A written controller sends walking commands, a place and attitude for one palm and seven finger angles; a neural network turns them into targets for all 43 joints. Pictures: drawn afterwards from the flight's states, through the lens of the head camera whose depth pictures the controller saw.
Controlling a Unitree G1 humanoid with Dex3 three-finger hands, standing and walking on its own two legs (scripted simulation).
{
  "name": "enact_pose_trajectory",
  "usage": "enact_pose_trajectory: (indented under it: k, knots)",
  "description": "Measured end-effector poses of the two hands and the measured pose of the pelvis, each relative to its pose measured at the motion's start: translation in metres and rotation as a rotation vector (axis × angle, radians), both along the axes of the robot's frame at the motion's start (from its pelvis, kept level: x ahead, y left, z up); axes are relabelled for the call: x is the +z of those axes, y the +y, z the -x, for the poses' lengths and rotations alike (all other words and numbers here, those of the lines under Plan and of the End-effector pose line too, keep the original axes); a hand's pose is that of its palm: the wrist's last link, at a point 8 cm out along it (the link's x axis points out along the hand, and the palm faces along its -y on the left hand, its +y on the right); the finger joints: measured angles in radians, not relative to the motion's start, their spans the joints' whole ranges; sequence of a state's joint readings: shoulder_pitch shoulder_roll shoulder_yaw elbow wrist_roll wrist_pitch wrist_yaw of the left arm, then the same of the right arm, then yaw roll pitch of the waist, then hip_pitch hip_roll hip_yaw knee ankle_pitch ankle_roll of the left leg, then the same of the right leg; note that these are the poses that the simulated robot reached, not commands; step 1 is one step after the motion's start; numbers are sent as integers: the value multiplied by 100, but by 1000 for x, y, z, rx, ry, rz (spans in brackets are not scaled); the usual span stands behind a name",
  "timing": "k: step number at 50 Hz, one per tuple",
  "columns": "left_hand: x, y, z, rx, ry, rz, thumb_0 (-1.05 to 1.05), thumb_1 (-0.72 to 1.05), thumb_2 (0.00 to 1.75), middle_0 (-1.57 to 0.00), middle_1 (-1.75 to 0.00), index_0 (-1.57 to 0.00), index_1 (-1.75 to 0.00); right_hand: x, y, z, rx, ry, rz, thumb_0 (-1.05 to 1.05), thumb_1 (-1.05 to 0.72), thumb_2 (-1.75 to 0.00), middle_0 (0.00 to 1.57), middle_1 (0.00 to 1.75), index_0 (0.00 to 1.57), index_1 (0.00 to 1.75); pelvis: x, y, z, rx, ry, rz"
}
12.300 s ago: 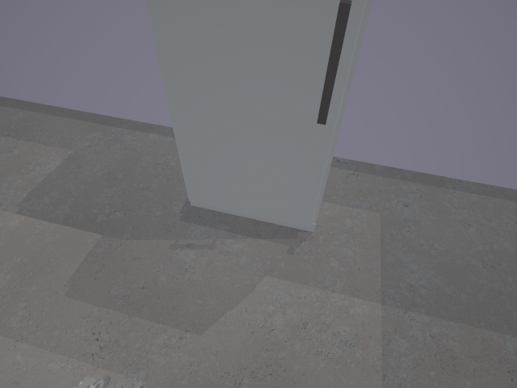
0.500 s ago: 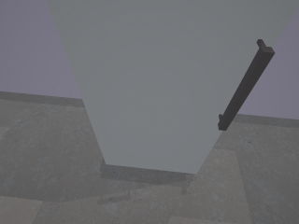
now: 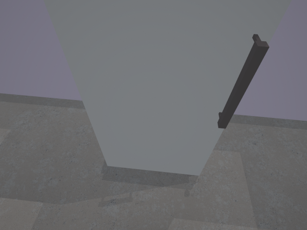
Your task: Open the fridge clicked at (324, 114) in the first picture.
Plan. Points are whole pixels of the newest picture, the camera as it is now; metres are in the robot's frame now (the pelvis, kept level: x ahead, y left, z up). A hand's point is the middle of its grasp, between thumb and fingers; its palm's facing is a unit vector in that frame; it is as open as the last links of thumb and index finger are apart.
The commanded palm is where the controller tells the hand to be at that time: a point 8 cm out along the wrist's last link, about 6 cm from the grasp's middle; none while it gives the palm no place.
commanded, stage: look again from close up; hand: right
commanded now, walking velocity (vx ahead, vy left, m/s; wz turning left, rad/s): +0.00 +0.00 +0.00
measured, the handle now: (235, 88) +0.52 -0.23 +0.09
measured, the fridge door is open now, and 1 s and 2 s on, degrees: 0 0 0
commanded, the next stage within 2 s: raise the hand to about handle height in 0.92 s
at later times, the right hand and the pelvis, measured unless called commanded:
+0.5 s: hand out of the picture +0.01 -0.17 -0.17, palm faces +0.02 +0.98 -0.20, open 7.4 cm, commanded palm none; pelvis +0.01 +0.01 +0.00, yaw +0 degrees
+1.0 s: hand out of the picture +0.02 -0.17 -0.17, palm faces +0.02 +0.97 -0.22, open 7.4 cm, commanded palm none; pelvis +0.01 +0.02 +0.00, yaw -1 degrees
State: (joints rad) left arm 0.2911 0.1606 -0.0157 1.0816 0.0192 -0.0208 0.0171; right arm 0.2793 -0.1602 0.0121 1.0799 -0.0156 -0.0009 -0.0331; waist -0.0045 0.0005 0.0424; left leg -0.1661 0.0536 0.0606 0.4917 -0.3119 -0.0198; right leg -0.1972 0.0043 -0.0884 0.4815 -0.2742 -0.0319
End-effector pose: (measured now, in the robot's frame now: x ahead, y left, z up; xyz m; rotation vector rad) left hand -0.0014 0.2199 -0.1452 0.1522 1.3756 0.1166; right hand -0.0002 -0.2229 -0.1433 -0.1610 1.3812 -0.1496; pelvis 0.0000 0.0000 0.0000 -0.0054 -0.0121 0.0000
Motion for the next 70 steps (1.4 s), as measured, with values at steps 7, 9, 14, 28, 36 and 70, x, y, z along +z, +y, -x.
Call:
enact_pose_trajectory:
  k: [7,9,14,28,36,70]
  knots:
    - [2,2,-3,-1,8,-8,1,91,89,-20,-30,-20,-30,-2,3,8,-12,29,-9,0,-90,-90,20,29,20,30,1,1,-3,-2,-1,-1]
    - [2,3,-6,-2,6,-11,1,91,89,-20,-30,-20,-30,-2,4,9,-15,32,-11,0,-90,-90,20,29,20,30,1,2,-3,-2,-2,-1]
    - [3,6,-13,-6,-3,-19,1,92,89,-20,-30,-20,-30,-2,6,7,-18,32,-12,0,-90,-90,20,29,20,30,1,3,-5,-2,-2,-1]
    - [4,16,-26,-16,-25,-25,1,92,89,-20,-30,-20,-30,1,6,-8,-10,-6,2,0,-90,-90,20,29,20,30,3,10,-7,-6,-3,1]
    - [5,22,-30,-20,-31,-25,1,91,89,-20,-30,-20,-30,3,5,-14,-7,-23,14,0,-90,-90,20,29,20,30,3,14,-8,-8,-4,2]
    - [50,68,-161,-133,-820,-106,1,91,89,-20,-30,-20,-30,119,12,-145,127,-1319,-120,0,-65,-79,22,45,22,46,-50,40,36,-10,166,13]
